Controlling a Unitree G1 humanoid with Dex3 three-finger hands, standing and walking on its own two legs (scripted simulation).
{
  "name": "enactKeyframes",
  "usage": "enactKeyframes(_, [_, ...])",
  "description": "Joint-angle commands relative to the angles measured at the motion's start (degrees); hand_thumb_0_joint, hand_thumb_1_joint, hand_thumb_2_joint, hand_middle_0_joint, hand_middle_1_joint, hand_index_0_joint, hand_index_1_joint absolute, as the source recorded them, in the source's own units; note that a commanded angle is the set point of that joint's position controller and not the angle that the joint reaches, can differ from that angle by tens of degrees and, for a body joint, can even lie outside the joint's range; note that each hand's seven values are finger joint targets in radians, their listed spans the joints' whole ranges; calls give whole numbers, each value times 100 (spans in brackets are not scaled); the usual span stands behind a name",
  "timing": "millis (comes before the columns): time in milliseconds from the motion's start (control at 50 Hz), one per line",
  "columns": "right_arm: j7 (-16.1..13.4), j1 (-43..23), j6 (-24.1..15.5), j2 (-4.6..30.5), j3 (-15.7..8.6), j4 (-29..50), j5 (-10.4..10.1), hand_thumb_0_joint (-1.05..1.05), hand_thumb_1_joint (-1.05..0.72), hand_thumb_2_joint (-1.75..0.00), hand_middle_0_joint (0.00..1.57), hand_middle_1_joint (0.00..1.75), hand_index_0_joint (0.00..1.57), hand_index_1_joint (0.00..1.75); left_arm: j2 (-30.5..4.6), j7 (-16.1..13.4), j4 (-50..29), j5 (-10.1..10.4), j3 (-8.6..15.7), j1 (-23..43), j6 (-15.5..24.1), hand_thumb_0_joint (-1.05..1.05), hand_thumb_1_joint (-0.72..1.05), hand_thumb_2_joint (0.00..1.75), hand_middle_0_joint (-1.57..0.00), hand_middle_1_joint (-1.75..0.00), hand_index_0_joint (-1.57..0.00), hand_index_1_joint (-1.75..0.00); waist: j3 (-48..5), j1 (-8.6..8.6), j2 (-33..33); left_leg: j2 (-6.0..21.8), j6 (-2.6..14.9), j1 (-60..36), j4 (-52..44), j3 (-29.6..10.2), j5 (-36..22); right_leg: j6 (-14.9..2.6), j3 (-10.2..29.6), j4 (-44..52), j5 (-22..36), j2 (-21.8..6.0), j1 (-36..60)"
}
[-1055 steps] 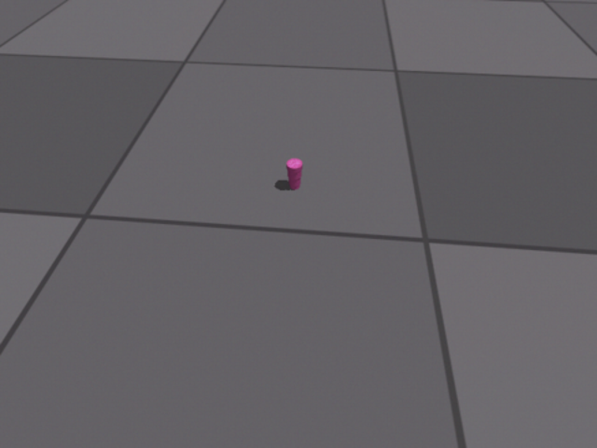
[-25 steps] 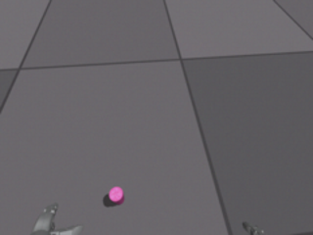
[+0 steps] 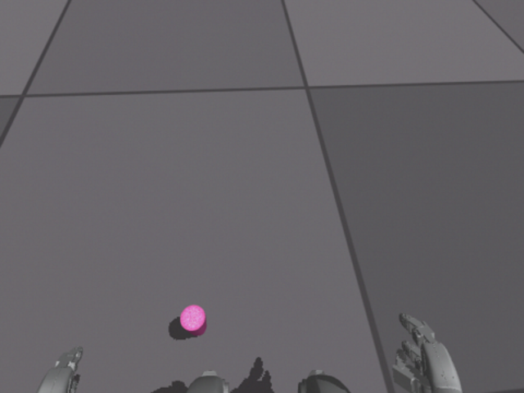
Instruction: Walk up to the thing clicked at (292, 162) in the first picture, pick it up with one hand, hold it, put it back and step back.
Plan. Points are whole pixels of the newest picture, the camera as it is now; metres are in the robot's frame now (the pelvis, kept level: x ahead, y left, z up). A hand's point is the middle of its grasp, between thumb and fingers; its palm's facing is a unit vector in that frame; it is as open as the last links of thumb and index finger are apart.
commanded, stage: go down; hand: left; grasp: from the side
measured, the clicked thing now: (195, 323) +0.36 +0.20 -0.64
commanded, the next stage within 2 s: none
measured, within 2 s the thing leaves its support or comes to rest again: neither
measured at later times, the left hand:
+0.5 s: hand (93, 382) +0.17 +0.29 -0.18, palm faces +0.10 -0.96 -0.26, open 17.2 cm
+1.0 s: hand (96, 336) +0.26 +0.34 -0.26, palm faces +0.09 -0.98 -0.19, open 17.1 cm
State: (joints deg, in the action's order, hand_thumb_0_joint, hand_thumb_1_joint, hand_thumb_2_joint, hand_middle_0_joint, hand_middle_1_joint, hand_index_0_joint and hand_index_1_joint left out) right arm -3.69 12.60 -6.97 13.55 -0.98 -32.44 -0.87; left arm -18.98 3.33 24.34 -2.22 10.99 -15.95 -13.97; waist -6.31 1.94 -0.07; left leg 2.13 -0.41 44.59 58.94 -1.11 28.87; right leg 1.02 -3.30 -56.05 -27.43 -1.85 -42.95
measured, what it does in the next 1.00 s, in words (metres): lowers itself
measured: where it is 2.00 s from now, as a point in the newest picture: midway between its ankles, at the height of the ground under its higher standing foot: outside the picture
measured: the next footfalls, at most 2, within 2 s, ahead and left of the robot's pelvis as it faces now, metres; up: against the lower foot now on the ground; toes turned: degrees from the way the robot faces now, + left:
none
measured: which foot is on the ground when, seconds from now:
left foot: down 0.00-1.00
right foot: down 0.00-1.00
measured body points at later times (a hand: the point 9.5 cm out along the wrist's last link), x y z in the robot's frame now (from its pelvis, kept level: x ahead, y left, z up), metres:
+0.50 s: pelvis -0.03 +0.00 -0.08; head +0.09 +0.02 +0.36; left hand +0.17 +0.34 -0.16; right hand +0.15 -0.26 -0.15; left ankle +0.00 +0.12 -0.67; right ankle +0.00 -0.13 -0.67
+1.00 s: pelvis -0.07 +0.00 -0.21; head +0.12 +0.03 +0.20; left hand +0.25 +0.39 -0.25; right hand +0.08 -0.27 -0.32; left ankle +0.00 +0.12 -0.67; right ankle +0.00 -0.13 -0.67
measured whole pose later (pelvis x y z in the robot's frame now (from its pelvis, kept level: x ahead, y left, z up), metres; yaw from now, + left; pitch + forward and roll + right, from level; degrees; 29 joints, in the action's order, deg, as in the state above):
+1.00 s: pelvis -0.07 +0.00 -0.21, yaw -3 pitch +33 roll -4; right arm -2.1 6.9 -10.4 17.1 1.7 -38.1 0.7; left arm -35.9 29.3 51.1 8.1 34.7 16.6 21.4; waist -9.5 2.5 0.7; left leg 2.0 -0.6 101.8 107.4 -4.2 39.0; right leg 0.3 -3.7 -104.1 -37.6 -2.2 -99.6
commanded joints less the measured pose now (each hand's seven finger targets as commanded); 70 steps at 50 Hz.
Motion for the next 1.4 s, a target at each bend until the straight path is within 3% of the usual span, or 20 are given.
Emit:
enactKeyframes(0, [-125,41,-360,856,-333,861,9,0,-85,-89,20,30,20,30,-1026,-45,-1121,45,513,-269,31,0,-57,5,-9,-9,-8,-9,-1155,25,-400,-106,49,-598,-565,-8,-1806,-167,21,442,1484,176,395])
enactKeyframes(100, [-161,93,-437,853,-328,893,29,0,-86,-89,20,30,20,30,-1058,23,-1376,111,588,-522,15,0,-55,6,-8,-9,-8,-9,-1308,60,-527,-72,28,-435,-345,-87,-1966,-190,-15,119,1513,187,203])
enactKeyframes(140, [-162,34,-468,850,-336,981,36,0,-87,-89,20,30,20,30,-1151,44,-1598,144,698,-530,88,0,-53,8,-7,-9,-7,-9,-1445,-8,-656,-60,11,-418,-254,-126,-2071,-202,-26,-35,1496,193,51])
enactKeyframes(220, [-156,50,-507,828,-324,1012,45,0,-88,-89,20,30,20,30,-1083,89,-1561,228,779,-710,187,0,-50,8,-7,-9,-7,-9,-1450,-2,-502,-87,40,-151,-64,-109,-1898,-200,-14,-155,1424,198,-57])
enactKeyframes(300, [-153,24,-591,850,-318,893,64,0,-90,-90,20,30,20,30,-1271,175,-1047,278,990,-13,526,0,-51,8,-7,-8,-6,-8,-1227,135,-294,-115,105,496,366,-57,-1403,-169,50,-390,1170,169,-515])
enactKeyframes(380, [-99,-37,-744,959,-347,746,70,0,-93,-90,20,30,20,30,-1559,591,-166,450,1265,905,1310,0,-52,5,-7,-7,-7,-7,-1259,167,-256,-143,155,1334,949,-17,-653,-181,153,-975,553,138,-1369])
enactKeyframes(480, [-42,-48,-875,1132,-371,632,73,0,-92,-90,20,30,20,30,-2234,1253,-186,706,1725,1848,2513,0,-53,7,-7,-11,-7,-11,-2259,-83,-774,-153,103,1763,1583,-57,-427,-232,323,-1787,228,62,-2084])
enactKeyframes(500, [-43,-50,-857,1170,-352,618,56,0,-90,-90,20,30,20,30,-2290,1339,148,734,1843,1747,2624,0,-54,8,-7,-12,-7,-12,-2390,-106,-750,-130,87,1769,1625,-123,-431,-238,309,-1903,216,69,-2185])
enactKeyframes(520, [-30,-86,-839,1167,-318,593,64,0,-90,-90,20,30,20,30,-2070,1418,479,771,1720,1749,2705,0,-54,8,-7,-12,-7,-12,-2378,-70,-756,-123,65,1915,1722,-183,-432,-244,260,-2099,234,76,-2426])
enactKeyframes(540, [-8,-31,-805,1247,-343,520,68,0,-90,-90,20,30,20,30,-2338,1447,329,799,1949,2007,2822,0,-54,9,-7,-13,-7,-13,-2688,-164,-842,-107,55,1860,1825,-229,-630,-260,228,-2269,381,73,-2537])
enactKeyframes(600, [31,-58,-699,1360,-341,419,65,0,-89,-90,20,30,20,30,-2576,1581,895,826,2215,1986,2986,0,-55,10,-7,-13,-6,-13,-2838,-292,-857,-96,65,2061,2021,-309,-666,-295,128,-2595,368,100,-2901])
enactKeyframes(680, [68,-100,-612,1399,-344,297,59,0,-88,-90,20,30,20,30,-2807,1836,1053,965,2472,2325,3215,0,-52,10,-6,-11,-6,-11,-3082,-302,-673,-120,111,2457,2412,-290,-625,-295,153,-2866,329,107,-3084])
enactKeyframes(780, [69,-86,-578,1430,-292,95,80,0,-89,-90,20,30,20,30,-3232,2171,1157,1105,2770,3210,3595,0,-48,11,-5,-12,-5,-12,-3349,-143,-690,-128,163,2914,2969,-244,-584,-285,164,-3219,287,114,-3487])
enactKeyframes(840, [66,-92,-585,1478,-265,9,100,0,-89,-90,20,30,20,30,-3284,2366,1483,1165,2758,3652,3782,0,-46,12,-5,-12,-5,-12,-3261,-52,-640,-112,172,3204,3156,-252,-272,-286,177,-3365,49,123,-3791])
enactKeyframes(920, [69,-98,-579,1562,-218,-47,127,0,-88,-90,20,30,20,30,-3558,2612,1740,1191,2879,3923,3931,0,-47,10,-5,-12,-6,-11,-3274,-94,-794,-96,149,3416,3292,-306,139,-298,115,-3633,-249,127,-4179])
enactKeyframes(980, [69,-41,-555,1600,-152,-121,146,0,-89,-90,20,30,20,30,-3848,2760,1802,1236,3063,4119,3992,0,-48,10,-5,-10,-5,-10,-3645,-129,-886,-111,147,3468,3573,-274,-230,-312,79,-3860,-28,129,-4215])
enactKeyframes(1040, [75,-101,-526,1645,-119,-161,144,0,-90,-90,20,30,20,30,-3846,2899,2083,1290,3097,4047,3994,0,-48,9,-5,-10,-5,-10,-3350,-166,-879,-97,145,3701,3645,-301,-2,-322,34,-4032,-191,141,-4513])
enactKeyframes(1120, [85,-110,-514,1704,-76,-180,157,0,-90,-90,20,30,20,30,-4167,3011,2056,1325,3287,4238,4028,0,-48,9,-5,-9,-4,-9,-3560,-198,-965,-88,141,3764,3880,-307,-157,-330,1,-4299,-99,143,-4592])
enactKeyframes(1280, [107,-58,-503,1792,-19,-292,196,0,-91,-90,20,30,20,30,-4394,3251,2227,1375,3339,4872,4071,0,-50,8,-5,-8,-4,-7,-3364,-27,-1058,-60,132,4258,4238,-349,215,-326,-75,-4730,-311,141,-5106])
enactKeyframes(1380, [105,-79,-516,1866,-1,-282,219,0,-91,-90,20,30,20,30,-4688,3379,2162,1412,3457,5151,4102,0,-50,8,-4,-8,-4,-7,-3525,-43,-1113,-78,162,4448,4446,-246,421,-312,-64,-4844,-458,151,-5158])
